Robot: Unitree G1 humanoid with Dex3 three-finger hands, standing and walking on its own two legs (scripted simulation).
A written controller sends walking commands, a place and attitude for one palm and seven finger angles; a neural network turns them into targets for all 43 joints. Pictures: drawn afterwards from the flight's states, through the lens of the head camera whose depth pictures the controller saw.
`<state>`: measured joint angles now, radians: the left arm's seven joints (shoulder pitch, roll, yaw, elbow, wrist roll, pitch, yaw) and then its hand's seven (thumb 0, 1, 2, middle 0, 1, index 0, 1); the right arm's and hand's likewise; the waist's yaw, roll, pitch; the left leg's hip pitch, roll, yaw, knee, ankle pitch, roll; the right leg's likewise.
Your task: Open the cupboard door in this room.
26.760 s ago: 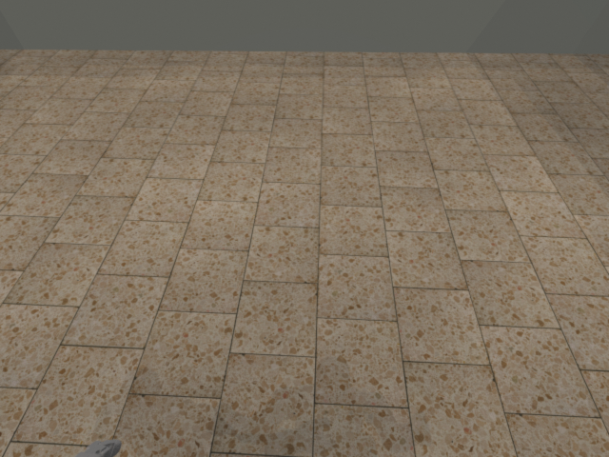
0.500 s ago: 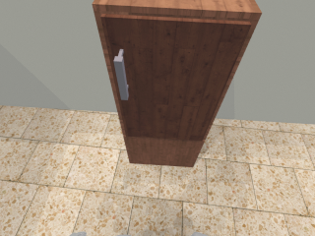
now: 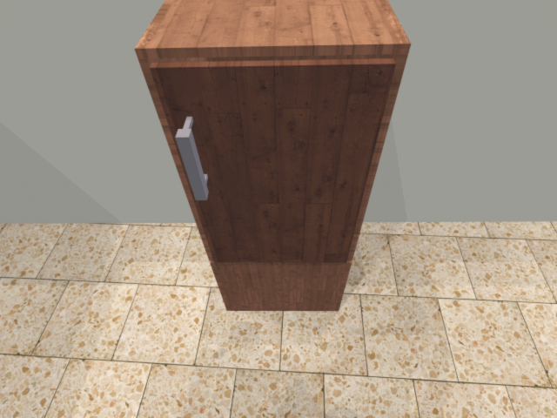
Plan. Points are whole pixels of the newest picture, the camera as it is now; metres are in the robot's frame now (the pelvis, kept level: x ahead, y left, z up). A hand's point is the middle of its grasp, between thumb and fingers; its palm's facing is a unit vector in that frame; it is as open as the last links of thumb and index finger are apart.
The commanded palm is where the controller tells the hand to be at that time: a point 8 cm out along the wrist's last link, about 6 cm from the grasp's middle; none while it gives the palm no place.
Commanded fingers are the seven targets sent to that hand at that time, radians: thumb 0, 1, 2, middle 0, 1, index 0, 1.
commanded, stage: come to a stop and stand still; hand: left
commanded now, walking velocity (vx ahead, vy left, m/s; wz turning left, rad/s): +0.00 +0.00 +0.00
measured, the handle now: (195, 160) +0.55 +0.18 +0.05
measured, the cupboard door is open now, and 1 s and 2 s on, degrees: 0 0 0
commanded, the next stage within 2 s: look again from close up in 0.38 s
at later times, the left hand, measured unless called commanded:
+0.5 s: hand out of the picture -0.01 +0.14 -0.17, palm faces +0.06 -0.98 -0.18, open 7.4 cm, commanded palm none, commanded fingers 0.00 0.90 0.90 -0.20 -0.30 -0.20 -0.30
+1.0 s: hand out of the picture -0.01 +0.22 -0.17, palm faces -0.01 -0.97 -0.23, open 7.4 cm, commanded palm none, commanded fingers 0.00 0.90 0.90 -0.20 -0.30 -0.20 -0.30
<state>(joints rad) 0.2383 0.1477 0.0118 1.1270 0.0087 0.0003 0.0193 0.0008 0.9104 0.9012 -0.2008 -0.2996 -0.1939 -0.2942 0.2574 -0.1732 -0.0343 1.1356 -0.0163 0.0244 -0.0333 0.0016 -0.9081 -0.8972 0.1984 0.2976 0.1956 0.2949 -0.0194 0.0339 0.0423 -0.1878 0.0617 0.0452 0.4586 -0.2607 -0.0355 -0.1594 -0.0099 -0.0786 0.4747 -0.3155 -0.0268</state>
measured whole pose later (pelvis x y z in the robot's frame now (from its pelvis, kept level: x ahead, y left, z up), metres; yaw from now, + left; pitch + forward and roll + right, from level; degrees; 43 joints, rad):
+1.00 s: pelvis -0.01 +0.03 +0.00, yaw -2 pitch +0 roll +0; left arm 0.30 0.18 0.00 1.07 0.02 0.00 0.03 0.00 0.91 0.90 -0.20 -0.30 -0.19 -0.29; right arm 0.28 -0.18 0.01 1.05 -0.02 -0.01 -0.02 0.00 -0.93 -0.90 0.20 0.30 0.20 0.30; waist 0.01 0.01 0.01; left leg -0.22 -0.01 0.08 0.47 -0.25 0.04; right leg -0.19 -0.05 -0.03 0.50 -0.30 0.02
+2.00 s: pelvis -0.05 +0.01 -0.06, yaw +0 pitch +11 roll -1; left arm 0.27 0.32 0.35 0.18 -0.38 -0.35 -0.42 0.00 0.03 0.53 -0.27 -0.86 -0.26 -0.86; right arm 0.32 -0.26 0.01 0.61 0.03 -0.23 -0.07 0.01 -0.90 -0.90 0.20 0.30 0.20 0.30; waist -0.01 0.03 -0.10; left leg -0.74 0.05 0.01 0.98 -0.42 0.00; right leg -0.68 -0.01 -0.09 0.95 -0.46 -0.02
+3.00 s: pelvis -0.03 +0.02 -0.03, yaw -1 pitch +5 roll -1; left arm -0.06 0.41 0.44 0.39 -0.35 -0.19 -0.48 -0.02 -0.50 0.30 -0.30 -1.20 -0.30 -1.19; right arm 0.30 -0.29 0.03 0.58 0.05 -0.18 -0.09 0.01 -0.90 -0.90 0.20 0.30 0.20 0.30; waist 0.00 0.02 -0.06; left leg -0.51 0.04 0.02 0.77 -0.35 0.01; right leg -0.45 0.00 -0.07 0.73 -0.37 -0.01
